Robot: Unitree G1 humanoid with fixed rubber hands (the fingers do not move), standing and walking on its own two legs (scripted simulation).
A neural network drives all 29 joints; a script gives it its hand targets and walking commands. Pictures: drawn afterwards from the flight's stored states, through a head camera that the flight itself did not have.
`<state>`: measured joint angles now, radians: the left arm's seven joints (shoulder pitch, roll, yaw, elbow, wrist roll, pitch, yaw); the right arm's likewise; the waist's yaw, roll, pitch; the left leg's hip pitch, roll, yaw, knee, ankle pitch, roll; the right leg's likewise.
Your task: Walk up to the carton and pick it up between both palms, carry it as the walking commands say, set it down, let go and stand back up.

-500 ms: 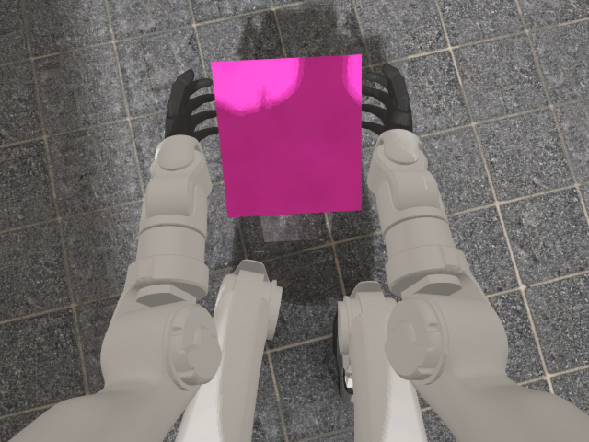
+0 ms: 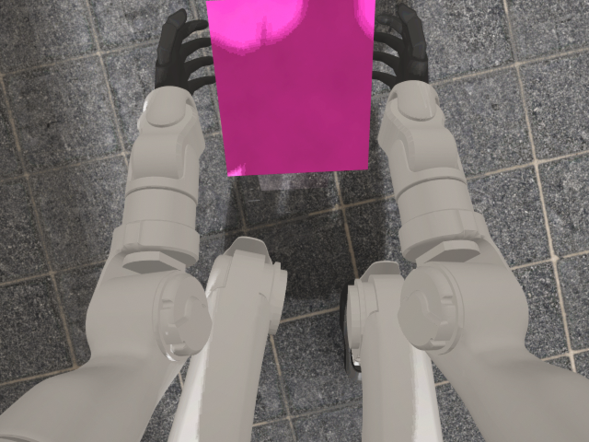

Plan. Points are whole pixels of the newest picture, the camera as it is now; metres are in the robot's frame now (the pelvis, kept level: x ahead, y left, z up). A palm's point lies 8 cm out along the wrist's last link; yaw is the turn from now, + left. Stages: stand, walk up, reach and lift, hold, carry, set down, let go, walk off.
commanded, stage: set down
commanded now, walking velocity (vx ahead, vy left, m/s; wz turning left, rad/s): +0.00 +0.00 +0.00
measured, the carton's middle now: (292, 87) +0.53 +0.09 -0.22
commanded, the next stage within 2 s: none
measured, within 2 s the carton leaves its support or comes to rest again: neither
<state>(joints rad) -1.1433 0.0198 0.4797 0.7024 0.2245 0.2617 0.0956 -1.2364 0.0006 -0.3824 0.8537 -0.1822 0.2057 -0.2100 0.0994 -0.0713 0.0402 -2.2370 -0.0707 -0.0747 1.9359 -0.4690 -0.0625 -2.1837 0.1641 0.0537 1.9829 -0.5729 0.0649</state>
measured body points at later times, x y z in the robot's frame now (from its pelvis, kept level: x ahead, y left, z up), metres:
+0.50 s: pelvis +0.01 +0.00 -0.04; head +0.36 +0.03 +0.23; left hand +0.51 +0.22 -0.21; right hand +0.56 -0.05 -0.21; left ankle +0.13 +0.13 -0.39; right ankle +0.10 -0.12 -0.39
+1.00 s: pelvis +0.01 -0.01 -0.05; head +0.37 +0.03 +0.22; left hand +0.51 +0.22 -0.22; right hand +0.56 -0.05 -0.22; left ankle +0.13 +0.13 -0.39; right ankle +0.10 -0.12 -0.39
